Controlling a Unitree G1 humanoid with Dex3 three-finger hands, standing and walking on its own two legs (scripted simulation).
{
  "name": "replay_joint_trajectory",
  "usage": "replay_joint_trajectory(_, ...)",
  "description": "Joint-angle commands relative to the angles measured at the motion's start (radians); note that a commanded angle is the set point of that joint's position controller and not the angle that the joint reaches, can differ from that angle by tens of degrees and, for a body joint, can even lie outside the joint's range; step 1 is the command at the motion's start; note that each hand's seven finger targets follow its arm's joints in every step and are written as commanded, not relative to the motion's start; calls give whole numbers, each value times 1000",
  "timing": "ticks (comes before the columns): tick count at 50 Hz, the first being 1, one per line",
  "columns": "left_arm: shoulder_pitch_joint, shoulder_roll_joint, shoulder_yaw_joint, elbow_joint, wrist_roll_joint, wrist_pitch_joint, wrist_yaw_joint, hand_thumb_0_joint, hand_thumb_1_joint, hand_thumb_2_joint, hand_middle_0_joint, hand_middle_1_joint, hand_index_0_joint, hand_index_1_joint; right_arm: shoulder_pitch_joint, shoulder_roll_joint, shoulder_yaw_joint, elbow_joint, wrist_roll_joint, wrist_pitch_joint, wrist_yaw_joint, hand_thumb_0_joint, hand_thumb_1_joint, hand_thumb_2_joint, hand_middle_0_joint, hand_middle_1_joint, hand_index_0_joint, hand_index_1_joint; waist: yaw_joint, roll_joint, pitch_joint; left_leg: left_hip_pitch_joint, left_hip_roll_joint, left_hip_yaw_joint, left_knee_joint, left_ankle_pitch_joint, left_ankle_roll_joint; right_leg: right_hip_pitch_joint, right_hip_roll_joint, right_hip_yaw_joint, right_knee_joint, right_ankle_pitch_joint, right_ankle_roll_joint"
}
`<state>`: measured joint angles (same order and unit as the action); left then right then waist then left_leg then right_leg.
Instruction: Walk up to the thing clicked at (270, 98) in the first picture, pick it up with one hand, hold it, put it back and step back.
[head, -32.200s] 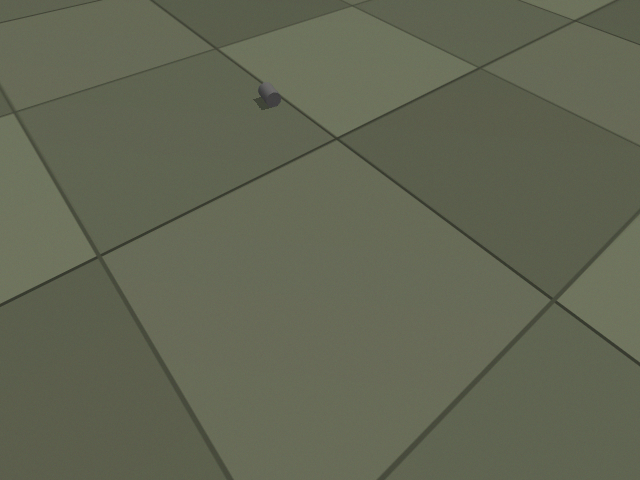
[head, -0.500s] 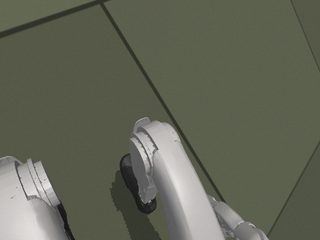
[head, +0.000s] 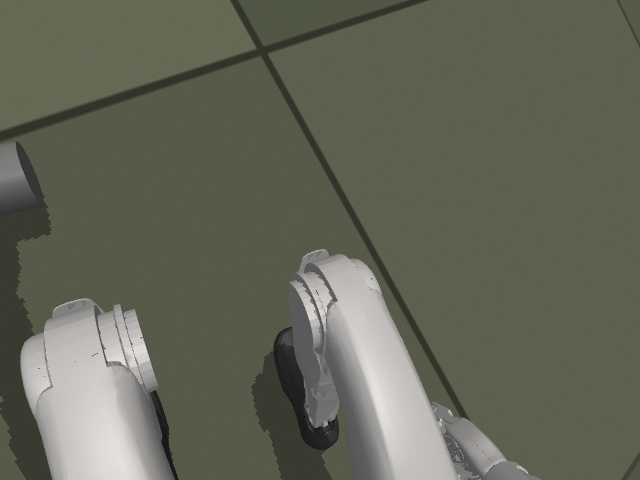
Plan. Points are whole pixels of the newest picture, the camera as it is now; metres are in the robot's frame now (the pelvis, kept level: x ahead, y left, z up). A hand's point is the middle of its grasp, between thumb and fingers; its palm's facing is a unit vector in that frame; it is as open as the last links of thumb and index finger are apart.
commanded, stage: withdraw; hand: left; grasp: from above
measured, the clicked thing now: out of the picture +0.47 +0.33 -0.27
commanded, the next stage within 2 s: home in 0.60 s
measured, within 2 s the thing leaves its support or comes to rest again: neither
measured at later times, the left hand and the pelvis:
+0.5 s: hand out of the picture +0.43 +0.34 -0.09, palm faces -0.47 -0.11 -0.87, open 13.9 cm; pelvis -0.02 -0.01 +0.05, yaw +6 degrees
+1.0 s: hand out of the picture +0.42 +0.33 -0.05, palm faces -0.32 -0.26 -0.91, open 11.7 cm; pelvis -0.01 +0.00 +0.07, yaw +6 degrees
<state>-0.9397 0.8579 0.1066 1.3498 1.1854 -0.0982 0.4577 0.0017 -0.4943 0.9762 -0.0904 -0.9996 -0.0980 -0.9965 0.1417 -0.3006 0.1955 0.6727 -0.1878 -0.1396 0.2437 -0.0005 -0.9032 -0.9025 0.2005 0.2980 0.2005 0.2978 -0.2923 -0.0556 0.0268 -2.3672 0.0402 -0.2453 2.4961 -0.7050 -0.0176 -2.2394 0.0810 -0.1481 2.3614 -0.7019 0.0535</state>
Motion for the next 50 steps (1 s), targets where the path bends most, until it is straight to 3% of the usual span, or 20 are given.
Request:
replay_joint_trajectory(1,-261,180,-16,-287,-44,53,-71,0,-523,991,-68,-989,-67,-989,197,-272,-164,-15,62,42,-11,0,-899,-901,200,300,200,300,46,508,-813,606,4,140,-335,243,24,378,28,-52,-261,290,-88)
replay_joint_trajectory(2,-276,176,-22,-318,-53,62,-100,0,-528,994,-71,-985,-68,-987,204,-267,-177,-10,72,58,-15,0,-901,-902,200,300,200,300,53,487,-822,612,2,144,-348,239,26,391,26,-39,-280,284,-89)
replay_joint_trajectory(4,-278,68,-87,-308,-79,75,-163,0,-524,999,-75,-984,-69,-989,213,-257,-198,-5,85,84,-28,0,-900,-902,200,301,201,301,33,411,-769,625,-1,141,-385,214,29,373,22,-35,-321,262,-91)
replay_joint_trajectory(5,-322,51,-100,-343,-88,72,-192,0,-523,1003,-73,-986,-67,-992,223,-251,-202,-5,95,94,-37,0,-899,-903,200,301,200,301,22,407,-764,617,-5,141,-397,201,31,366,18,-29,-328,253,-91)
replay_joint_trajectory(10,-302,1,-151,-253,-94,49,-299,0,-489,993,-88,-981,-84,-984,231,-227,-199,-26,109,137,-92,0,-892,-899,200,300,200,300,12,233,-645,529,-20,162,-412,154,48,401,11,5,-404,184,-95)
replay_joint_trajectory(13,-316,37,-142,-211,-86,20,-312,0,-481,991,-86,-992,-87,-991,213,-218,-182,-41,107,146,-126,0,-887,-896,200,300,200,300,29,193,-606,502,-25,174,-417,141,49,412,5,19,-425,150,-95)
replay_joint_trajectory(16,-367,74,-132,-172,-61,-12,-296,0,-479,987,-91,-981,-91,-981,200,-214,-161,-43,103,148,-151,0,-886,-896,200,300,200,300,27,204,-576,495,-29,179,-429,110,48,380,0,20,-429,110,-97)
replay_joint_trajectory(18,-390,111,-115,-144,-43,-37,-272,0,-480,985,-96,-973,-94,-975,181,-203,-149,-48,95,144,-160,0,-887,-896,200,300,200,300,40,247,-606,516,-26,176,-436,99,43,373,4,27,-404,95,-99)
replay_joint_trajectory(25,-502,166,-104,-21,27,-86,-177,0,-492,980,-92,-984,-94,-980,198,-227,-112,-28,67,134,-164,0,-891,-895,200,300,200,300,-7,343,-628,535,-26,167,-396,108,35,313,2,10,-336,117,-100)
replay_joint_trajectory(27,-527,212,-81,-13,43,-96,-148,0,-488,973,-89,-985,-95,-977,196,-241,-107,-27,58,130,-164,0,-891,-894,200,300,200,300,4,370,-660,551,-26,162,-389,104,34,285,-1,-11,-312,125,-99)
replay_joint_trajectory(29,-545,217,-71,-25,50,-100,-128,0,-487,967,-93,-984,-101,-976,211,-244,-105,-22,49,126,-163,0,-892,-894,200,300,200,300,-5,422,-695,595,-25,164,-381,127,28,296,-5,-21,-294,157,-98)
replay_joint_trajectory(34,-503,235,-29,-141,38,-75,-101,0,-472,948,-102,-964,-111,-953,235,-256,-132,-27,47,119,-158,0,-894,-894,200,300,200,300,29,508,-811,671,-23,173,-377,174,20,293,-12,-39,-270,210,-98)
replay_joint_trajectory(35,-502,225,-29,-182,33,-67,-103,0,-392,912,-182,-884,-191,-873,241,-255,-141,-25,52,120,-157,0,-882,-894,199,299,199,299,36,522,-841,689,-22,172,-383,187,18,296,-13,-40,-269,222,-101)
replay_joint_trajectory(36,-485,227,-20,-221,23,-56,-104,0,-424,914,-135,-936,-148,-922,247,-252,-147,-25,59,121,-155,0,-890,-892,200,300,200,300,50,545,-879,712,-24,175,-394,203,18,310,-15,-38,-269,236,-101)
replay_joint_trajectory(38,-435,202,-20,-270,-4,-31,-118,0,-264,916,-247,-776,-221,-762,267,-242,-170,-25,70,123,-149,0,-883,-895,199,299,199,299,60,523,-918,733,-20,181,-408,223,23,347,-11,-31,-295,252,-98)
replay_joint_trajectory(40,-392,207,1,-318,-42,-3,-133,0,-121,909,-241,-629,-218,-650,284,-234,-182,-21,81,131,-147,0,-885,-895,200,299,199,299,75,473,-963,719,-24,196,-409,257,34,425,-10,-14,-330,285,-90)
replay_joint_trajectory(43,-284,156,1,-388,-112,42,-180,0,83,864,-221,-519,-205,-533,286,-210,-207,-23,104,147,-145,0,-890,-897,200,300,199,300,111,412,-991,737,-23,205,-457,268,43,494,-6,8,-388,286,-87)
replay_joint_trajectory(46,-157,101,12,-501,-201,76,-235,0,323,768,-189,-365,-181,-371,268,-196,-245,-42,138,160,-151,0,-895,-898,200,300,200,300,158,400,-975,776,-26,202,-540,236,43,510,-14,25,-444,249,-92)
replay_joint_trajectory(48,-57,21,-15,-542,-273,95,-279,0,478,770,-184,-325,-180,-329,245,-175,-248,-52,152,166,-154,0,-897,-899,200,300,200,300,144,296,-893,729,-24,198,-570,208,54,547,-11,30,-497,231,-86)
replay_joint_trajectory(50,27,-12,-3,-614,-358,110,-315,0,621,783,-182,-291,-180,-292,223,-167,-252,-63,166,167,-163,0,-899,-899,200,300,200,300,159,235,-848,724,-25,189,-606,196,59,579,-14,38,-540,222,-85)
